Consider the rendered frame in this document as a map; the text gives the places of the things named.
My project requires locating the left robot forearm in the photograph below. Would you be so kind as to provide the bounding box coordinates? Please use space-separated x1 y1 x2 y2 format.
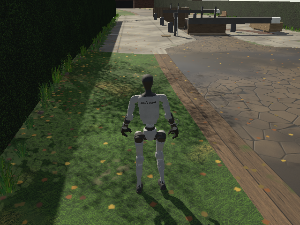
122 114 131 129

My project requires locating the right robot upper arm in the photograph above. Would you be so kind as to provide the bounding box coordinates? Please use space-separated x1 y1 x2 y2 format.
158 94 172 120

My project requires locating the right robot forearm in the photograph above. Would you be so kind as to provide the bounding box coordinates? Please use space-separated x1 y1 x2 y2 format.
168 113 177 130

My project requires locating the left robot upper arm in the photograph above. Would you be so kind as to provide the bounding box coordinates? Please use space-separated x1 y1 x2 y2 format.
126 95 139 121

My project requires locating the robot right shin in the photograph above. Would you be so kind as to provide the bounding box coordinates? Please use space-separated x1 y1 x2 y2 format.
157 151 165 184

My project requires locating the robot left hand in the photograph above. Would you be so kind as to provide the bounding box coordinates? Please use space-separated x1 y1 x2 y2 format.
121 128 131 137

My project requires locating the robot right hand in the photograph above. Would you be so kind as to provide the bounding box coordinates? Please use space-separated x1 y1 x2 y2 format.
168 128 179 139

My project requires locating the humanoid robot torso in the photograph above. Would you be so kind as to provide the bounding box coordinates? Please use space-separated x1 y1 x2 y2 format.
138 94 159 141

